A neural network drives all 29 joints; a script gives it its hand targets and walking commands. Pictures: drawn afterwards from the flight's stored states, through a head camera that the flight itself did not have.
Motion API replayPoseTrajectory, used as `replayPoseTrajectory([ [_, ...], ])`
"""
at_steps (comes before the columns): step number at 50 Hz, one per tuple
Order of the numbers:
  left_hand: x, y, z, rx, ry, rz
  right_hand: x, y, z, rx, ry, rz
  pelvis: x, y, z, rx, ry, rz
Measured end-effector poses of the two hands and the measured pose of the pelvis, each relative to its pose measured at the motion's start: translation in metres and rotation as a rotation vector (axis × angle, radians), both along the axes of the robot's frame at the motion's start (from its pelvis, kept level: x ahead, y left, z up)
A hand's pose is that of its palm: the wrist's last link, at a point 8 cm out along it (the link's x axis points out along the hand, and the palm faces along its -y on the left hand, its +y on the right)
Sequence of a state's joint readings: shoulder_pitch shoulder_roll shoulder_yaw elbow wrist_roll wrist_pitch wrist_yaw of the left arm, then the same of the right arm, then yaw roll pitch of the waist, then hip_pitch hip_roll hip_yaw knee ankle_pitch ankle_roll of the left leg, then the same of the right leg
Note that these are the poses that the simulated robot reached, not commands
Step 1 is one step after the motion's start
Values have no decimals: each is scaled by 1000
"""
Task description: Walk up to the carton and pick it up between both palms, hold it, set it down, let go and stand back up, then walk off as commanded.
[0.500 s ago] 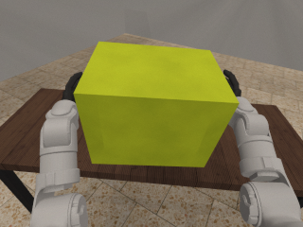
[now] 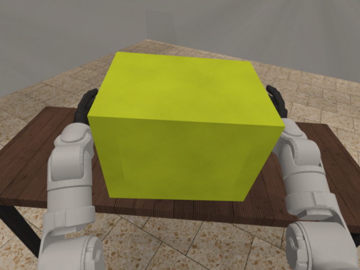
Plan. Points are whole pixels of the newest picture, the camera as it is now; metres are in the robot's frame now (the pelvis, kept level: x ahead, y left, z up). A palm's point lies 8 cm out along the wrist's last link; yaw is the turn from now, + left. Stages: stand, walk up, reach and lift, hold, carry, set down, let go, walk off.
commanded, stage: hold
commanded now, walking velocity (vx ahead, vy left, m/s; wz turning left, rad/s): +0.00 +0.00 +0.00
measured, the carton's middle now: (181, 128) +0.38 +0.00 +0.17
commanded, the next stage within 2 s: set down in 0.88 s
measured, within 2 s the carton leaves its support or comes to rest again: neither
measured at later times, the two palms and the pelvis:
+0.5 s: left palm (82, 126) +0.34 +0.21 +0.20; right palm (272, 120) +0.36 -0.20 +0.21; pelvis +0.00 +0.00 +0.00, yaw +0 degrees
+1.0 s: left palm (83, 123) +0.34 +0.20 +0.21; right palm (274, 119) +0.35 -0.20 +0.21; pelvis +0.00 +0.00 +0.00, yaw +0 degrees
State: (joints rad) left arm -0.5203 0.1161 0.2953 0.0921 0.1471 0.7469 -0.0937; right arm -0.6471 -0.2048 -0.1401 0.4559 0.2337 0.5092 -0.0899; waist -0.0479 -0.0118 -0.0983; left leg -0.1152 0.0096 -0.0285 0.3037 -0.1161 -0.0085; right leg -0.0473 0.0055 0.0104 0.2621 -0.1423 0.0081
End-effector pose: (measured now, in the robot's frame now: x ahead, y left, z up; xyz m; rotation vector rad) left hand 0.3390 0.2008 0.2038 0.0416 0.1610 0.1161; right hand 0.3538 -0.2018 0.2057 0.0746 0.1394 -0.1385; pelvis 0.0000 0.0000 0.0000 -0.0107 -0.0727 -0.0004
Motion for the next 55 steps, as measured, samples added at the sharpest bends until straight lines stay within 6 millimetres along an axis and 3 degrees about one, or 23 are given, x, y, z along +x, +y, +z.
replayPoseTrajectory([
  [33,-2,6,1,0,13,6,1,6,0,-6,14,5,-1,1,0,-1,-7,4],
  [55,4,4,13,-13,-58,13,7,4,6,-8,-60,22,0,2,0,2,-9,-1],
])
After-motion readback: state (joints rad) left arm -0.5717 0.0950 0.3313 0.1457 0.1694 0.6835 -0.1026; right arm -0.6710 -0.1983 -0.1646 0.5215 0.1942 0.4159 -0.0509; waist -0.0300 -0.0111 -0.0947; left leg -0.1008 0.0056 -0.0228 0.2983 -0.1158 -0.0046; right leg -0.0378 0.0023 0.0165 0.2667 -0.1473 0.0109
